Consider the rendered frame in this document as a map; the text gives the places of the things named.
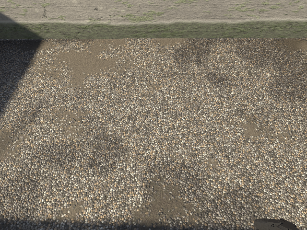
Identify robot right hand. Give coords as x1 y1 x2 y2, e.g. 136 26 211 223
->
254 218 300 230

